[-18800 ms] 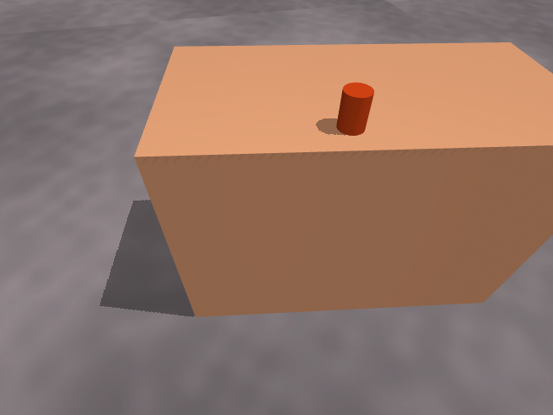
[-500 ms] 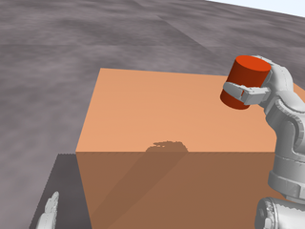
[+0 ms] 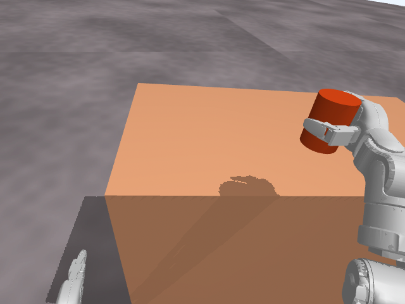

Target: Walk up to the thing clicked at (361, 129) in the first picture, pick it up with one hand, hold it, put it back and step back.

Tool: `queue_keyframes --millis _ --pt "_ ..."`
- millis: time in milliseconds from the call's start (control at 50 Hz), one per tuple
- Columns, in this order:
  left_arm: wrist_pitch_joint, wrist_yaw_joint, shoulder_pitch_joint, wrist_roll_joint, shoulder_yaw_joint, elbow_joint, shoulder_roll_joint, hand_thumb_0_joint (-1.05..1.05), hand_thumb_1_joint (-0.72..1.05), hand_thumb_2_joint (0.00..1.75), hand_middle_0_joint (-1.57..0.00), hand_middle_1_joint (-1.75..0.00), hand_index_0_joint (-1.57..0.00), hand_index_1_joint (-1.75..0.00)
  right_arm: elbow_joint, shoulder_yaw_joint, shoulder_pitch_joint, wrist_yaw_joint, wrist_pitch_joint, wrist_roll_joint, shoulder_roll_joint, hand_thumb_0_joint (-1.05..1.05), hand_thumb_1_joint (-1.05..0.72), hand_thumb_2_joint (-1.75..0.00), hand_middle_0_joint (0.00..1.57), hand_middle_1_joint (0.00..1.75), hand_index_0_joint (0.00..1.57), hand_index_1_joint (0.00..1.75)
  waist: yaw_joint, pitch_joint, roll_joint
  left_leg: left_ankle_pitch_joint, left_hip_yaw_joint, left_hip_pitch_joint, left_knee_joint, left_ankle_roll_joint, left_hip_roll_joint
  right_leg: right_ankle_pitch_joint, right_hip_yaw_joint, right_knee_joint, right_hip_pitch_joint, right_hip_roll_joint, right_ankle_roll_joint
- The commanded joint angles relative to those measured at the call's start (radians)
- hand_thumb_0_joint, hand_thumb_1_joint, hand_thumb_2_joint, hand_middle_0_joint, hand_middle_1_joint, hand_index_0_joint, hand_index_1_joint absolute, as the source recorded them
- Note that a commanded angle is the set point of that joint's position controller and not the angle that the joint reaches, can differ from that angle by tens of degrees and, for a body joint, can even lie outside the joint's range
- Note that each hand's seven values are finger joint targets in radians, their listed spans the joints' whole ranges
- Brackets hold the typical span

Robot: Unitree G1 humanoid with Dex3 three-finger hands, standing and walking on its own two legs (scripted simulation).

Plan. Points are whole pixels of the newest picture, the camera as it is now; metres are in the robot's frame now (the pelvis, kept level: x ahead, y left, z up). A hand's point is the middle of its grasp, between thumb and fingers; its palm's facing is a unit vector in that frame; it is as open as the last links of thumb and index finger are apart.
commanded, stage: crouch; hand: right
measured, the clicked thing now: (328, 121) +0.37 -0.21 +0.26
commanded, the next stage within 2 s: lower in 0.90 s
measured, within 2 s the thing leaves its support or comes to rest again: neither
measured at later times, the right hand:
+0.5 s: hand (319, 127) +0.42 -0.23 +0.21, palm faces +0.30 +0.95 -0.02, open 9.9 cm
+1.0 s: hand (317, 129) +0.45 -0.25 +0.19, palm faces +0.31 +0.95 -0.03, open 9.9 cm
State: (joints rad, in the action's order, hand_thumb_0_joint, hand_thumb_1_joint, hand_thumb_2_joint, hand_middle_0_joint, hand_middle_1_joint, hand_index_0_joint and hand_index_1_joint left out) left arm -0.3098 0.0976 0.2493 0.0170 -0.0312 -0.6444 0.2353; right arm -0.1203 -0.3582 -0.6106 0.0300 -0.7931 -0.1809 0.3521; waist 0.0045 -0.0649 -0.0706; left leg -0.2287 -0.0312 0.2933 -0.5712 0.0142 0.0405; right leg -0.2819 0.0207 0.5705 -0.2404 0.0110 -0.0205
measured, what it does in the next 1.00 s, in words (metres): stands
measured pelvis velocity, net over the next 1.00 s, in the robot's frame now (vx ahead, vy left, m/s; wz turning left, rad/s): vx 0.02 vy -0.01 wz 0.03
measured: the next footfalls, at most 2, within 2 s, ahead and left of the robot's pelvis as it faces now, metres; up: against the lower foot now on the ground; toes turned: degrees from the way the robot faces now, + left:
none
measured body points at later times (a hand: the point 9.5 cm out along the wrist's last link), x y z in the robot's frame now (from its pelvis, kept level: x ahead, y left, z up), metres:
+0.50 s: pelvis +0.01 +0.00 +0.00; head -0.01 +0.01 +0.45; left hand +0.16 +0.25 -0.07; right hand +0.40 -0.28 +0.21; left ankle +0.05 +0.13 -0.73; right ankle +0.02 -0.14 -0.73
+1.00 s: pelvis +0.02 -0.01 +0.00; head +0.03 +0.00 +0.45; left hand +0.17 +0.26 -0.07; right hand +0.43 -0.30 +0.19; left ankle +0.05 +0.13 -0.73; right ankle +0.02 -0.14 -0.73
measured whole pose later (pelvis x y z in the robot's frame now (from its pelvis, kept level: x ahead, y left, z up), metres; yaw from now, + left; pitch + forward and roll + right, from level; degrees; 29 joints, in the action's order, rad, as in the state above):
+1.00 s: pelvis +0.02 -0.01 +0.00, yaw +2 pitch +3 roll +0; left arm -0.28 0.12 0.29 0.00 -0.04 -0.57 0.23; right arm -0.59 -0.39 -0.66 0.00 -0.25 -0.12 0.42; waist -0.03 -0.06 -0.03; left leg -0.24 -0.01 0.39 -0.58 0.02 0.02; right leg -0.32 0.00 0.61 -0.34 0.03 -0.02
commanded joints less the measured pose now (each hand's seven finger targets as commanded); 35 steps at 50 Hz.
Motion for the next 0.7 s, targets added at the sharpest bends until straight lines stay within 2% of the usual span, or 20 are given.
queue_keyframes --millis 0,100,120,160,180,200,220,260,280,320,360,400,420,460,500,520,560,600,640,680 --pt "-0.082 0.017 -0.093 -0.001 -0.075 0.158 0.128 0.00 -0.52 0.05 -0.05 -0.06 -0.06 -0.05 0.269 -0.096 -0.625 0.011 0.226 0.004 0.311 0.00 -0.13 -1.34 1.30 1.47 1.35 1.47 -0.009 -0.254 -0.001 0.051 -0.030 -0.044 0.089 -0.003 -0.028 0.063 -0.025 -0.085 0.059 -0.025 0.032" --pt "-0.094 0.031 -0.132 -0.008 -0.040 0.168 0.106 0.00 -0.52 0.05 -0.05 -0.06 -0.06 -0.05 0.270 -0.078 -0.653 0.022 0.334 0.016 0.329 0.00 -0.12 -1.34 1.29 1.47 1.35 1.47 0.009 -0.298 -0.039 0.057 -0.022 -0.062 0.071 -0.010 -0.027 0.075 -0.019 -0.070 0.047 -0.021 0.027" --pt "-0.090 0.040 -0.109 -0.011 -0.053 0.152 0.116 0.00 -0.52 0.05 -0.05 -0.06 -0.06 -0.05 0.270 -0.087 -0.672 0.022 0.353 0.018 0.349 0.00 -0.11 -1.33 1.28 1.46 1.34 1.46 -0.003 -0.318 -0.042 0.063 -0.018 -0.051 0.072 -0.012 -0.028 0.081 -0.017 -0.066 0.068 -0.016 0.026" --pt "-0.101 0.048 -0.170 -0.014 -0.056 0.218 0.140 0.00 -0.52 0.05 -0.05 -0.06 -0.06 -0.05 0.168 -0.055 -0.614 0.016 0.365 0.017 0.299 0.00 -0.11 -1.33 1.29 1.46 1.34 1.46 -0.006 -0.344 0.011 0.099 -0.020 -0.067 0.065 -0.008 -0.030 0.113 -0.014 -0.056 0.068 -0.013 0.028" --pt "-0.091 0.052 -0.148 -0.016 -0.066 0.174 0.145 0.00 -0.52 0.05 -0.05 -0.06 -0.06 -0.05 0.218 -0.072 -0.663 0.019 0.386 0.016 0.339 0.00 -0.09 -1.35 1.29 1.48 1.35 1.48 0.003 -0.335 -0.022 0.082 -0.020 -0.066 0.068 -0.011 -0.028 0.098 -0.013 -0.062 0.056 -0.014 0.025" --pt "-0.088 0.051 -0.145 -0.015 -0.019 0.168 0.106 0.00 -0.51 0.04 -0.05 -0.06 -0.06 -0.05 0.150 -0.063 -0.649 0.014 0.395 0.017 0.325 0.00 -0.10 -1.34 1.28 1.46 1.34 1.46 -0.001 -0.296 -0.023 0.065 -0.022 -0.046 0.070 -0.011 -0.031 0.080 -0.011 -0.064 0.041 -0.010 0.025" --pt "-0.089 0.053 -0.143 -0.015 -0.016 0.159 0.101 0.00 -0.52 0.05 -0.05 -0.06 -0.06 -0.05 0.133 -0.057 -0.650 0.012 0.406 0.020 0.318 0.00 -0.07 -1.31 1.26 1.44 1.32 1.44 0.003 -0.303 -0.028 0.063 -0.024 -0.040 0.067 -0.015 -0.033 0.084 -0.004 -0.068 0.048 -0.004 0.019" --pt "-0.085 0.056 -0.138 -0.017 -0.028 0.172 0.107 0.00 -0.51 0.04 -0.05 -0.06 -0.06 -0.05 0.067 -0.059 -0.631 0.010 0.422 0.022 0.311 0.00 -0.08 -1.32 1.27 1.45 1.33 1.45 -0.008 -0.318 -0.019 0.093 -0.021 -0.054 0.065 -0.013 -0.032 0.112 -0.013 -0.060 0.044 -0.010 0.020" --pt "-0.084 0.061 -0.111 -0.018 -0.056 0.173 0.136 0.00 -0.51 0.04 -0.05 -0.05 -0.06 -0.04 0.070 -0.078 -0.629 0.009 0.428 0.022 0.339 0.00 -0.08 -1.32 1.27 1.45 1.33 1.45 -0.011 -0.333 -0.008 0.116 -0.023 -0.051 0.062 -0.012 -0.034 0.139 -0.012 -0.056 0.066 -0.007 0.019" --pt "-0.078 0.056 -0.073 -0.020 -0.060 0.149 0.134 0.00 -0.51 0.04 -0.05 -0.05 -0.06 -0.04 0.018 -0.076 -0.613 0.004 0.441 0.024 0.331 0.00 -0.10 -1.32 1.27 1.45 1.33 1.45 -0.020 -0.296 -0.005 0.134 -0.027 -0.042 0.059 -0.009 -0.035 0.152 -0.016 -0.055 0.040 -0.010 0.021" --pt "-0.078 0.047 -0.052 -0.018 -0.039 0.153 0.103 0.00 -0.51 0.03 -0.05 -0.05 -0.06 -0.04 0.006 -0.075 -0.613 -0.003 0.462 0.028 0.331 0.00 -0.10 -1.31 1.27 1.44 1.33 1.44 -0.020 -0.292 -0.028 0.129 -0.024 -0.029 0.060 -0.009 -0.034 0.151 -0.021 -0.054 0.040 -0.010 0.021" --pt "-0.075 0.042 -0.033 -0.019 -0.054 0.156 0.112 0.00 -0.52 0.04 -0.05 -0.05 -0.05 -0.04 -0.004 -0.089 -0.621 -0.005 0.484 0.029 0.348 0.00 -0.08 -1.30 1.26 1.43 1.31 1.43 -0.021 -0.290 -0.007 0.130 -0.024 -0.037 0.062 -0.009 -0.036 0.150 -0.021 -0.059 0.025 -0.010 0.022" --pt "-0.075 0.038 -0.052 -0.016 -0.030 0.166 0.092 0.00 -0.52 0.04 -0.05 -0.05 -0.06 -0.04 -0.029 -0.078 -0.609 -0.009 0.491 0.027 0.333 0.00 -0.08 -1.29 1.25 1.42 1.30 1.42 -0.020 -0.257 0.004 0.109 -0.023 -0.025 0.067 -0.007 -0.036 0.124 -0.023 -0.061 0.011 -0.010 0.025" --pt "-0.076 0.039 -0.039 -0.016 -0.075 0.170 0.127 0.00 -0.52 0.04 -0.05 -0.05 -0.06 -0.05 -0.027 -0.086 -0.634 -0.012 0.512 0.027 0.346 0.00 -0.10 -1.30 1.26 1.43 1.31 1.43 -0.031 -0.284 0.005 0.129 -0.019 -0.027 0.062 -0.007 -0.037 0.143 -0.021 -0.056 0.023 -0.009 0.025" --pt "-0.069 0.039 -0.044 -0.017 -0.070 0.207 0.131 0.00 -0.53 0.05 -0.05 -0.05 -0.05 -0.05 -0.001 -0.097 -0.666 -0.009 0.532 0.034 0.376 0.00 -0.10 -1.31 1.27 1.44 1.33 1.44 -0.027 -0.333 0.004 0.167 -0.011 -0.047 0.057 -0.007 -0.031 0.179 -0.027 -0.041 0.043 -0.014 0.026" --pt "-0.070 0.045 -0.052 -0.016 -0.098 0.219 0.159 0.00 -0.53 0.05 -0.05 -0.05 -0.05 -0.05 -0.026 -0.080 -0.647 -0.010 0.535 0.031 0.350 0.00 -0.12 -1.31 1.27 1.44 1.32 1.44 -0.036 -0.320 0.025 0.164 -0.015 -0.033 0.055 -0.006 -0.035 0.177 -0.023 -0.045 0.056 -0.011 0.026" --pt "-0.068 0.046 -0.052 -0.017 -0.098 0.224 0.161 0.00 -0.52 0.05 -0.05 -0.05 -0.06 -0.05 -0.026 -0.078 -0.661 -0.011 0.556 0.031 0.353 0.00 -0.13 -1.29 1.26 1.42 1.31 1.42 -0.037 -0.329 0.014 0.161 -0.015 -0.033 0.057 -0.008 -0.034 0.175 -0.021 -0.043 0.059 -0.009 0.025" --pt "-0.063 0.039 -0.067 -0.017 -0.043 0.205 0.100 0.00 -0.53 0.05 -0.05 -0.05 -0.05 -0.05 -0.039 -0.071 -0.657 -0.015 0.577 0.033 0.344 0.00 -0.12 -1.28 1.26 1.41 1.31 1.41 -0.015 -0.320 0.002 0.151 -0.012 -0.041 0.057 -0.009 -0.031 0.165 -0.024 -0.040 0.028 -0.014 0.025" --pt "-0.063 0.044 -0.092 -0.017 -0.061 0.250 0.128 0.00 -0.53 0.05 -0.05 -0.05 -0.05 -0.05 -0.053 -0.078 -0.666 -0.017 0.591 0.037 0.369 0.00 -0.12 -1.29 1.26 1.42 1.31 1.42 -0.022 -0.369 -0.014 0.183 -0.009 -0.061 0.049 -0.011 -0.030 0.198 -0.024 -0.034 0.042 -0.013 0.022" --pt "-0.053 0.039 -0.033 -0.020 -0.046 0.182 0.111 0.00 -0.52 0.05 -0.05 -0.05 -0.05 -0.04 -0.073 -0.075 -0.664 -0.019 0.597 0.040 0.366 0.00 -0.13 -1.31 1.28 1.44 1.33 1.44 -0.022 -0.365 -0.043 0.211 -0.010 -0.038 0.041 -0.014 -0.034 0.249 -0.022 -0.027 0.062 -0.008 0.016"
